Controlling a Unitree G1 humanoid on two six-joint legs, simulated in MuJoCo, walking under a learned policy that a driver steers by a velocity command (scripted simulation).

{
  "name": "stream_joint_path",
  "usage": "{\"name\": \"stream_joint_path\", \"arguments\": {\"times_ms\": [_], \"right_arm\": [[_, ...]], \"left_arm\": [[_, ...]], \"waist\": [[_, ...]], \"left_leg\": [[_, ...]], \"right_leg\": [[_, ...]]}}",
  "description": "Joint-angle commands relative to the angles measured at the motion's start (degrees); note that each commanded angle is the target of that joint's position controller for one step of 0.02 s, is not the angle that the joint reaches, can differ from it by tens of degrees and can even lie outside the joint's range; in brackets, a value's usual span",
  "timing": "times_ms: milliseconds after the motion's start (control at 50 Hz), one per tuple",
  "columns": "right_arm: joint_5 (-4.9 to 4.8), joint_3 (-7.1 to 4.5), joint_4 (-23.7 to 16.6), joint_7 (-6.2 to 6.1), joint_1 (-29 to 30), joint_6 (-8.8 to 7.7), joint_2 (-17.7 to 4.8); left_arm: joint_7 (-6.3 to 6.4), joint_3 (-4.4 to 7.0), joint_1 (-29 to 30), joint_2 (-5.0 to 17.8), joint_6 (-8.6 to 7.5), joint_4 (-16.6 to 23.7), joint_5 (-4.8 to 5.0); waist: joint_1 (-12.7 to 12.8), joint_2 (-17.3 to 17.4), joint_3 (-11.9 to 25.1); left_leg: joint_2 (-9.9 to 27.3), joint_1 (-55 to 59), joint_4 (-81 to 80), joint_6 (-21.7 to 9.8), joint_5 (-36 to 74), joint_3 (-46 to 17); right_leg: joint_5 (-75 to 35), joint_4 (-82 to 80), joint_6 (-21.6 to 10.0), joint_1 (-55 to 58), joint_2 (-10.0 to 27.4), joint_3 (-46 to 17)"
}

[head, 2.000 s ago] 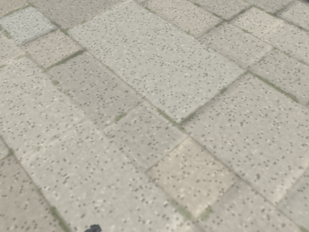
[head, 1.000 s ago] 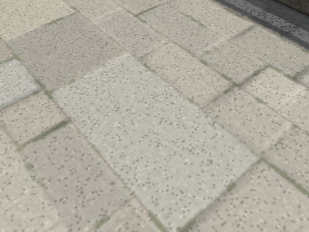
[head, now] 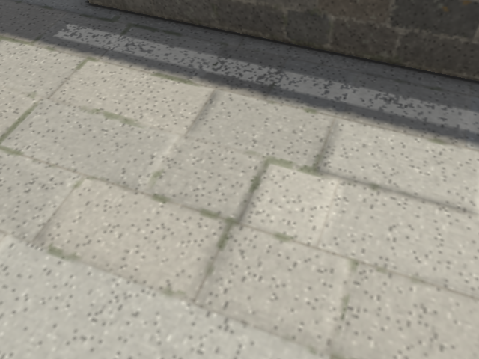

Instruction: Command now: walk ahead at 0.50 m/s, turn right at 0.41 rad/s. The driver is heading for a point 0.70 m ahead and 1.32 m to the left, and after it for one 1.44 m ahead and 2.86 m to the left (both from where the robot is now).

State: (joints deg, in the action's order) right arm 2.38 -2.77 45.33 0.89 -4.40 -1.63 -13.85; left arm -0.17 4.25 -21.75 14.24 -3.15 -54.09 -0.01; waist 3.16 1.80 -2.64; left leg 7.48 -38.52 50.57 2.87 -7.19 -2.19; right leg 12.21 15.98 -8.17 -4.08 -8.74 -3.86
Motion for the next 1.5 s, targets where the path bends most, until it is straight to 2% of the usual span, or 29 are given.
{"name": "stream_joint_path", "arguments": {"times_ms": [20,120,180,220,240,260,280,320,420,660,740,760,780,800,820,840,880,980,1180,1240,1280,1300,1320,1340,1360,1380,1420,1460,1500], "right_arm": [[-0.17,-0.19,-4.4,0.44,4.1,-0.41,-3.3],[-0.98,0.53,-6.7,1.08,10.0,-1.30,-3.6],[-1.34,-0.41,-4.5,0.58,1.5,-1.73,-5.8],[-0.98,-1.66,0.7,-0.42,-14.6,-2.33,-7.8],[0.12,-2.70,2.4,-1.04,-23.8,-2.43,-11.8],[0.08,-3.81,2.9,-0.46,-22.5,-1.96,-16.0],[-2.16,-3.23,2.2,0.44,-16.9,-1.41,-12.0],[-1.86,-2.09,1.1,0.75,-10.9,-1.42,-7.3],[-2.58,-2.16,3.4,-0.08,-14.8,-2.69,-8.2],[-1.51,-3.18,3.2,-1.13,-24.8,-1.47,-9.7],[-1.42,-3.80,0.7,-1.36,-18.8,-1.63,-11.7],[-2.04,-3.56,0.4,-0.80,-18.3,-2.11,-10.8],[-2.78,-2.34,-1.5,-0.52,-18.7,-2.64,-6.4],[-3.96,-1.83,-3.2,-0.61,-25.3,-2.24,-3.9],[-1.86,-2.24,-1.0,-1.21,-24.8,-1.04,-8.3],[-1.21,-2.36,-0.9,-0.62,-20.5,-0.74,-8.5],[-0.60,-2.20,-1.7,0.49,-16.9,-0.12,-7.0],[-0.25,-1.81,-4.1,2.25,-12.3,1.72,-5.9],[-0.25,0.25,-10.7,4.11,5.6,1.24,-3.6],[0.15,0.09,-11.5,3.69,6.0,1.25,-4.3],[0.50,-0.76,-10.0,2.92,-0.5,1.02,-5.8],[0.90,-1.64,-7.4,2.31,-8.9,0.48,-7.0],[1.38,-3.29,-4.7,1.29,-18.6,0.27,-11.3],[0.28,-4.82,-5.8,0.51,-16.4,0.55,-18.0],[-1.42,-4.93,-6.6,0.14,-19.7,1.09,-17.3],[-1.61,-4.48,-5.1,-0.38,-17.3,1.17,-15.6],[-1.93,-3.15,-4.9,-0.71,-12.6,0.52,-10.9],[-2.35,-2.36,-5.3,-0.56,-10.3,-0.36,-9.0],[-2.41,-2.61,-4.5,-0.29,-11.9,-1.21,-9.8]], "left_arm": [[0.32,1.21,-4.2,7.4,-0.76,2.1,-0.08],[0.98,0.29,-7.0,7.2,-1.47,0.7,-1.28],[1.52,0.36,-3.8,8.9,-1.91,0.7,-1.91],[1.44,0.35,-2.2,9.5,-1.73,0.8,-2.09],[1.46,-0.40,-2.9,7.2,-2.00,2.6,-1.88],[0.53,-0.88,-9.8,3.3,-2.12,2.8,-0.39],[0.60,-0.55,-5.4,7.2,-2.23,3.2,-2.34],[-0.07,-0.74,3.8,7.1,-2.99,5.9,-2.08],[-0.66,-1.67,5.1,4.3,-0.06,8.2,-2.94],[-1.18,-3.01,27.7,4.1,-0.43,17.6,-1.63],[-0.21,-1.89,16.3,7.4,-1.66,15.3,-1.25],[0.57,-1.04,9.6,9.7,-2.46,13.8,-1.84],[1.70,-0.01,0.0,14.2,-2.70,13.5,-3.19],[1.77,1.01,1.8,18.2,-1.57,13.7,-3.47],[1.38,0.54,4.8,12.9,-0.85,14.1,-2.61],[1.07,-0.69,7.8,7.7,-0.81,14.8,-2.05],[0.90,-1.40,8.8,5.5,-1.32,13.9,-2.11],[0.34,-0.81,4.9,6.5,-3.28,11.2,-0.85],[0.62,-0.03,-1.5,8.5,-2.42,7.2,-1.05],[1.15,0.21,-2.8,10.0,-1.36,6.0,-1.30],[1.49,0.57,-3.1,11.9,-0.43,5.5,-1.37],[1.56,0.56,-2.6,12.3,0.04,5.8,-1.07],[1.42,0.12,-2.3,10.9,0.04,7.5,-1.27],[0.06,-1.22,-3.8,4.3,-0.28,12.0,-1.29],[-0.01,-0.30,3.6,9.1,-0.70,13.6,-1.90],[-0.21,-0.56,7.1,8.2,-1.24,14.9,-0.97],[-0.02,-0.93,5.4,7.4,-1.31,13.7,-1.46],[-0.29,-0.94,2.5,7.2,0.79,13.0,-2.86],[-0.68,-1.04,3.5,6.1,1.97,13.5,-2.98]], "waist": [[0.7,-5.2,0.4],[2.7,-6.2,-1.5],[-2.3,-7.2,1.3],[-9.7,-4.7,9.0],[-12.1,1.7,15.4],[-6.4,15.5,17.9],[-5.3,5.6,12.0],[-4.2,-2.1,2.2],[-1.4,0.6,2.4],[-8.7,2.8,0.7],[-2.2,3.1,4.3],[1.1,-0.4,8.5],[4.2,-7.7,17.7],[-0.7,-20.5,20.1],[-2.1,-11.1,13.3],[-2.0,-4.6,7.0],[-3.0,-5.8,2.7],[-3.8,-7.4,2.8],[0.0,-6.5,-2.2],[-0.6,-7.0,-1.3],[-3.7,-8.1,3.4],[-7.6,-6.6,8.3],[-11.5,-1.3,14.7],[-6.7,12.8,18.5],[-11.2,3.6,20.1],[-9.3,1.4,11.7],[-4.1,-2.0,4.0],[-1.2,-0.7,4.4],[-0.9,-0.8,4.1]], "left_leg": [[-2.4,-1.9,-6.4,-0.5,6.2,3.3],[-4.3,0.8,-16.0,-5.0,6.7,5.8],[-8.4,13.1,-19.5,-8.8,-0.2,6.7],[-9.7,31.2,-23.9,-11.8,0.4,6.1],[2.4,44.3,-23.5,-15.2,-2.4,-9.2],[14.3,55.7,-31.1,-25.0,-2.0,-39.4],[12.0,50.5,-35.3,-23.7,-10.7,-41.5],[7.4,37.1,-37.1,-20.9,-3.1,-26.3],[0.8,28.6,-39.3,-19.0,11.0,-15.6],[-0.9,37.1,-33.7,-15.2,18.1,-18.7],[-2.2,32.3,-24.1,-11.4,23.8,-20.8],[-5.8,28.7,-14.0,-9.9,21.7,-17.9],[-9.0,22.0,1.7,-8.7,6.1,-12.0],[-16.6,5.5,13.2,-7.5,-26.5,-5.3],[-10.6,0.6,19.0,-7.8,-22.5,-4.7],[-8.7,1.2,18.7,-7.5,-16.8,-4.4],[-5.9,3.6,15.4,-6.3,-12.4,-3.1],[-4.5,0.5,15.1,-4.9,-6.6,-1.6],[-4.3,1.0,-9.4,-6.5,4.2,6.1],[-7.4,5.8,-14.1,-9.3,-3.1,9.5],[-11.9,14.8,-16.1,-12.0,-8.8,11.1],[-13.7,25.9,-20.4,-13.8,-7.0,10.3],[-6.5,41.4,-23.0,-16.7,-11.8,-0.6],[10.7,58.0,-26.5,-24.2,-10.9,-31.1],[12.2,57.9,-32.2,-25.5,-6.0,-40.1],[10.6,52.1,-32.7,-24.2,0.9,-29.9],[4.8,37.9,-34.3,-20.3,13.2,-19.6],[1.6,31.4,-36.0,-19.5,17.6,-15.3],[-0.2,29.1,-37.3,-19.7,17.6,-13.9]], "right_leg": [[-25.5,-3.7,-4.7,3.2,14.5,-10.3],[-32.2,-3.6,-3.0,10.3,17.4,-7.7],[-50.9,3.7,-0.7,11.4,18.5,-4.0],[-52.4,23.5,0.7,7.3,15.9,0.1],[-32.3,41.1,1.6,-3.6,12.6,2.9],[15.6,59.6,4.5,-25.4,0.9,4.6],[13.3,62.0,3.4,-31.6,5.3,-1.2],[4.8,56.4,4.1,-31.6,9.9,-0.5],[4.0,45.8,8.5,-27.2,12.3,1.7],[-8.9,19.9,10.7,-31.8,9.6,2.6],[-3.2,10.9,7.8,-11.3,6.6,2.3],[-3.6,7.9,5.9,-0.4,9.9,-0.3],[8.4,6.5,2.9,12.5,24.2,-13.8],[12.9,-0.4,-3.0,20.1,34.9,-38.5],[18.5,-0.1,-3.4,13.7,33.7,-38.4],[15.3,-1.0,-2.1,6.7,30.3,-28.9],[0.8,-3.4,0.0,-0.6,25.1,-15.0],[-15.6,-5.9,-0.4,-0.7,23.4,-2.8],[-23.1,-6.1,1.1,4.5,23.3,11.2],[-38.9,0.4,2.2,8.7,24.0,14.6],[-54.8,13.3,2.6,10.0,24.2,16.6],[-51.8,25.2,3.6,5.9,23.5,17.8],[-33.8,41.8,5.3,-6.2,22.0,18.1],[19.1,61.4,8.8,-32.5,10.9,15.6],[17.9,66.1,8.8,-38.7,9.5,3.6],[11.1,63.9,8.3,-41.6,12.6,2.2],[7.2,54.3,8.6,-34.7,15.6,2.5],[7.6,50.6,9.8,-28.7,15.9,2.5],[5.6,47.3,10.7,-28.9,15.4,3.4]]}}
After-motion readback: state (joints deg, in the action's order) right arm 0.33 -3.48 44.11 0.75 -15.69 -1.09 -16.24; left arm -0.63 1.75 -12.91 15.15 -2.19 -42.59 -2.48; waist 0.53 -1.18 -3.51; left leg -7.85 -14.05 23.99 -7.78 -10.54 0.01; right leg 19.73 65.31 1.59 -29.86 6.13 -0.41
